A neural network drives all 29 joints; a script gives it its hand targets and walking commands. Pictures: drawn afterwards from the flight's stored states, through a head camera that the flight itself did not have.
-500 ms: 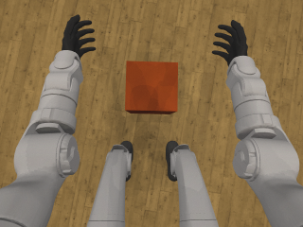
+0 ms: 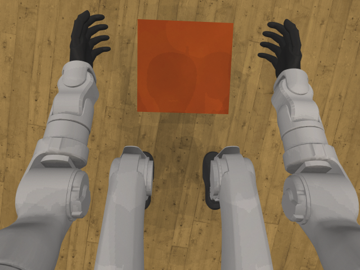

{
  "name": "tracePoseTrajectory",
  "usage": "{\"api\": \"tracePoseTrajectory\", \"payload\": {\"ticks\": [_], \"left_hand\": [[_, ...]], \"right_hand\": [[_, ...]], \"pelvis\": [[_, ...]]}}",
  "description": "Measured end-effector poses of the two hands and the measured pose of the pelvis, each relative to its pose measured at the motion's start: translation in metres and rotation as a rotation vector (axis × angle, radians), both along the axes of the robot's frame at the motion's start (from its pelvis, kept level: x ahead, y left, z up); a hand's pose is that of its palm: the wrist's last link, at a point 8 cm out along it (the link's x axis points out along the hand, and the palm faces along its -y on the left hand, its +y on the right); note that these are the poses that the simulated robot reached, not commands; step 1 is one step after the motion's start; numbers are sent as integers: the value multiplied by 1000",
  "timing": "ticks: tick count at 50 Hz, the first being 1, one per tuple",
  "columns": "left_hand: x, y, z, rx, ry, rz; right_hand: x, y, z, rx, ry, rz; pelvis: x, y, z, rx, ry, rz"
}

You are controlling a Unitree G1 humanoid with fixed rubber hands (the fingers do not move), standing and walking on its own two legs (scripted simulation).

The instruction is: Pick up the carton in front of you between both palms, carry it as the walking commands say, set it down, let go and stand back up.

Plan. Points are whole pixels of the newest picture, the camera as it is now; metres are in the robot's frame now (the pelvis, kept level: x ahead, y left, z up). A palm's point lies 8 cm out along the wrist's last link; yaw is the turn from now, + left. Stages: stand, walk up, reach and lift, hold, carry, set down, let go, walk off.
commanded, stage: reach and lift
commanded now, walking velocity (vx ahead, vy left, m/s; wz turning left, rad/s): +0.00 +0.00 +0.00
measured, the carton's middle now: (182, 75) +0.47 +0.00 -0.35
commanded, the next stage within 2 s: none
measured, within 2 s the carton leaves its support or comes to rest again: leaves its support in 1.20 s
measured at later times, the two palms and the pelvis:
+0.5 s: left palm (107, 67) +0.48 +0.19 -0.29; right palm (256, 70) +0.48 -0.19 -0.29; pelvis -0.03 +0.00 -0.11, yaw +0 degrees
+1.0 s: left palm (121, 65) +0.49 +0.15 -0.28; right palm (243, 68) +0.49 -0.15 -0.28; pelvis -0.03 +0.00 -0.10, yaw +0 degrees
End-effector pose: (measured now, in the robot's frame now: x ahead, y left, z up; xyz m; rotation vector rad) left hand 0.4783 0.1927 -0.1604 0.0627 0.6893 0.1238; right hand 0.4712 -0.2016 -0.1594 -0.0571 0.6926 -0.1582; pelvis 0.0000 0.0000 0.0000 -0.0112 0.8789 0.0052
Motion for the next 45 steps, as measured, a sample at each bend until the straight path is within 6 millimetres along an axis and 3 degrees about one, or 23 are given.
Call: {"api": "tracePoseTrajectory", "payload": {"ticks": [9,17,21,30,39,45], "left_hand": [[1,-5,-56,-7,17,10],[2,-10,-111,-7,58,10],[3,-10,-129,-5,57,10],[7,-9,-127,-14,36,15],[3,-15,-123,-18,43,7],[6,-33,-121,-35,38,-27]], "right_hand": [[2,3,-56,14,17,-11],[4,12,-112,17,58,-6],[5,12,-130,10,57,-1],[16,21,-127,19,33,28],[10,24,-124,17,45,26],[13,41,-122,37,37,63]], "pelvis": [[-25,0,-57,2,-100,-6],[-36,-1,-92,5,-167,-6],[-35,-1,-103,6,-211,-5],[-26,-1,-110,8,-205,-5],[-27,0,-106,6,-189,-3],[-31,0,-103,8,-186,-3]]}}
